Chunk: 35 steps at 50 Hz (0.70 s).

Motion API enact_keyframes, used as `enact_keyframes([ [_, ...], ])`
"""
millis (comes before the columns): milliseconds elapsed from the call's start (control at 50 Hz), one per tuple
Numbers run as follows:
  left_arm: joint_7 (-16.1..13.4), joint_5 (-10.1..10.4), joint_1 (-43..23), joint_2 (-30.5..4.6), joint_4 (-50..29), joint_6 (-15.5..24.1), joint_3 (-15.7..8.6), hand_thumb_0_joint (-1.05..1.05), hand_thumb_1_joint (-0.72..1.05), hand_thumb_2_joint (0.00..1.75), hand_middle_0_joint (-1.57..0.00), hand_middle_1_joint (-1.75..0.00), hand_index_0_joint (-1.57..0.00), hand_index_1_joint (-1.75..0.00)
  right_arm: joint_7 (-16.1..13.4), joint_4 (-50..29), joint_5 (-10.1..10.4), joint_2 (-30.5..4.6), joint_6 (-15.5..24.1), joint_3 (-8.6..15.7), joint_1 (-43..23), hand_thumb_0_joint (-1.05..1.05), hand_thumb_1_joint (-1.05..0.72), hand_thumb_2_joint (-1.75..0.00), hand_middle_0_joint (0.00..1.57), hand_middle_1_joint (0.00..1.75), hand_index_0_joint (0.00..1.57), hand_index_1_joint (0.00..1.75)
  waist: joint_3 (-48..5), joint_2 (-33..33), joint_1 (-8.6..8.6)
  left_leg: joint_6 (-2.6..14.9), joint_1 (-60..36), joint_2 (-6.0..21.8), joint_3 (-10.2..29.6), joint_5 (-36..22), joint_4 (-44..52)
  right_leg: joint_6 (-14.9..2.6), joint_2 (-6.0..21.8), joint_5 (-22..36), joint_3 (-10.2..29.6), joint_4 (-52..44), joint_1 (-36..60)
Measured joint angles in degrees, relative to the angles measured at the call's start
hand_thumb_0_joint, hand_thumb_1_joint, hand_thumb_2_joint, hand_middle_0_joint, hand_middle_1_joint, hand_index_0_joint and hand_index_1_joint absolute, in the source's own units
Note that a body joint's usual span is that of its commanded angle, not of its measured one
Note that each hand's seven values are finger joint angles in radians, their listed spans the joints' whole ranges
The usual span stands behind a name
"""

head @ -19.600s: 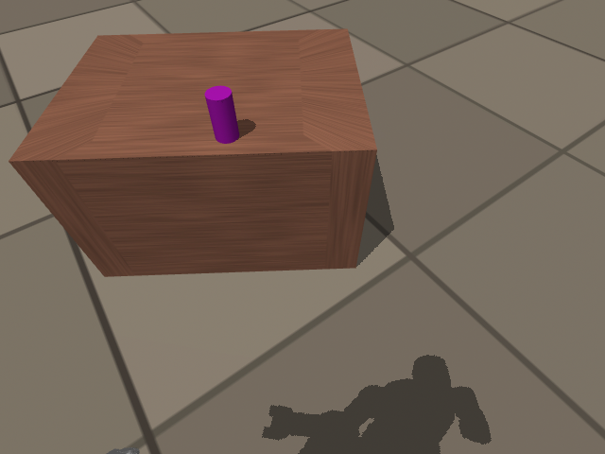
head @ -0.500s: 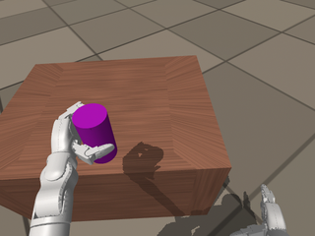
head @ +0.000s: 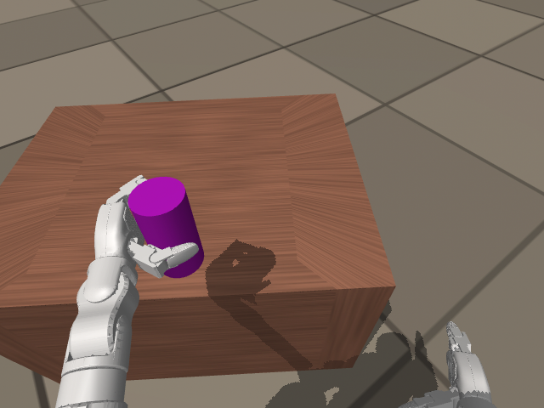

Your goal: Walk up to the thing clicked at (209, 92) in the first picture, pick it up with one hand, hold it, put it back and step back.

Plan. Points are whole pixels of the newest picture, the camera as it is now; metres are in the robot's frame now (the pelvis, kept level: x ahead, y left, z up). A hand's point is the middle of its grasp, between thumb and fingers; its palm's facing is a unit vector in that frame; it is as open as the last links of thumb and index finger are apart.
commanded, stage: crouch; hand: left
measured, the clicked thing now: (170, 230) +0.32 +0.16 +0.11
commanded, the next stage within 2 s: lower in 0.78 s
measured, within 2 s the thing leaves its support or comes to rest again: rests again in 1.54 s
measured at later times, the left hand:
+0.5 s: hand (175, 231) +0.38 +0.19 +0.02, palm faces +0.10 -0.99 +0.00, open 10.5 cm
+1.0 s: hand (179, 238) +0.40 +0.19 -0.02, palm faces +0.11 -0.99 +0.01, open 10.5 cm
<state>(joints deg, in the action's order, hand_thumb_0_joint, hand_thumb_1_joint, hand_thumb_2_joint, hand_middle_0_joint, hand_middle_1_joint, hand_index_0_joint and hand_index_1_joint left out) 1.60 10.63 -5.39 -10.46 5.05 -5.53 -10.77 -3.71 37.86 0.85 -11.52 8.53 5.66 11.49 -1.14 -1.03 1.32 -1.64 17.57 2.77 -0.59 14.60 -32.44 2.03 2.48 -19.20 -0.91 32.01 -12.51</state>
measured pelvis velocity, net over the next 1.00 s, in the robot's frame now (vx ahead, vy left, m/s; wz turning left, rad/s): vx -0.01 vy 0.02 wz -0.03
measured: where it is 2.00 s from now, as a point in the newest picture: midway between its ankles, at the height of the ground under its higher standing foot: outside the picture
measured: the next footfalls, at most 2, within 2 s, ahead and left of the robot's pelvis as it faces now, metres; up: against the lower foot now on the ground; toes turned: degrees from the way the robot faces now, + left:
none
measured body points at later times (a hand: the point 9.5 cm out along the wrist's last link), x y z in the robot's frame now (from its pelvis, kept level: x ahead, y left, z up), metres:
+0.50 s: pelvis -0.01 +0.00 -0.02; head +0.04 +0.02 +0.42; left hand +0.37 +0.24 +0.03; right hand +0.14 -0.27 -0.08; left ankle +0.03 +0.14 -0.73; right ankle -0.02 -0.14 -0.73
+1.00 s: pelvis -0.01 +0.02 -0.04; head +0.07 +0.04 +0.40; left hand +0.38 +0.25 -0.02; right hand +0.14 -0.25 -0.08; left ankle +0.03 +0.14 -0.73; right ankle -0.02 -0.14 -0.73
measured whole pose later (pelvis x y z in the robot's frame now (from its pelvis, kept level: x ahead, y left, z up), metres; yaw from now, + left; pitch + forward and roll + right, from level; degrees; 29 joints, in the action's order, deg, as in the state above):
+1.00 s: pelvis -0.01 +0.02 -0.04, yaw -2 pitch +13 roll -2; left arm 3.9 8.8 -23.6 -16.5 46.0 23.8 -15.2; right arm 0.6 14.3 -1.3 -12.3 2.8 4.0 19.4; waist -4.2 1.3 5.8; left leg -0.8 43.9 4.3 -0.5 22.8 -53.8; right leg 2.9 1.3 -26.0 0.4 51.2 -38.1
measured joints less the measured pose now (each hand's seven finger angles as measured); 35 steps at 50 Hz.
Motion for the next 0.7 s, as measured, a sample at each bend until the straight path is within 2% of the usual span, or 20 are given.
enact_keyframes([
  [140, 1.28, -0.73, -5.39, -1.73, 13.99, 5.55, -1.16, 0.0, -0.61, 1.01, -0.81, -1.22, -0.81, -1.2, 0.8, 0.54, -0.35, 0.33, -0.12, -0.26, -1.52, -0.01, 0.55, -0.05, 0.05, 0.05, 0.05, 0.05, 0.75, 0.39, 1.05, -0.06, 4.46, 0.3, -0.18, 0.25, -2.33, -0.12, -0.26, -0.29, 0.39, 2.66, -4.76],
  [260, 1.93, -0.02, -8.71, -2.74, 21.36, 13.08, -2.4, 0.0, -0.61, 1.01, -0.81, -1.22, -0.81, -1.2, 0.43, -4.11, -0.39, -0.57, -0.52, -0.81, 0.26, -0.01, 0.54, -0.05, 0.05, 0.05, 0.05, 0.05, 0.85, 1.19, 1.89, -0.05, 8.66, 0.63, -0.39, 1.57, -5.82, -0.08, -0.51, -1.54, 0.84, 6.22, -9.14],
  [360, 2.52, -0.5, -11.8, -4.09, 27.27, 18.0, -2.82, 0.0, -0.61, 1.01, -0.81, -1.22, -0.81, -1.2, 0.81, -6.22, -0.73, -0.43, -1.4, -1.13, 1.29, -0.01, 0.53, -0.06, 0.05, 0.05, 0.05, 0.05, -0.77, 2.06, 2.57, -0.13, 11.78, 0.97, -0.25, 2.78, -8.52, -0.16, -0.81, -2.59, 0.86, 8.62, -12.13],
  [540, 3.54, -0.5, -14.62, -5.65, 34.78, 22.87, -4.19, 0.0, -0.61, 1.01, -0.81, -1.22, -0.81, -1.2, 1.83, -10.71, -0.73, -0.98, -2.94, -0.43, 2.49, -0.01, 0.52, -0.06, 0.05, 0.05, 0.05, 0.05, -1.57, 1.61, 3.27, 0.16, 16.88, 1.24, -0.29, 4.49, -12.72, 0.09, -1.02, -3.88, 1.17, 12.2, -17.01],
  [700, 3.62, -0.58, -16.23, -5.91, 37.76, 26.19, -3.95, 0.0, -0.61, 1.01, -0.81, -1.22, -0.81, -1.2, 2.58, -15.82, -1.2, -0.52, -3.9, -1.9, 4.4, -0.01, 0.51, -0.06, 0.05, 0.05, 0.05, 0.05, -2.35, 2.26, 3.54, 0.35, 20.71, 1.3, 0.04, 5.9, -16.07, 0.32, -1.06, -5.12, 1.04, 15.04, -20.48],
])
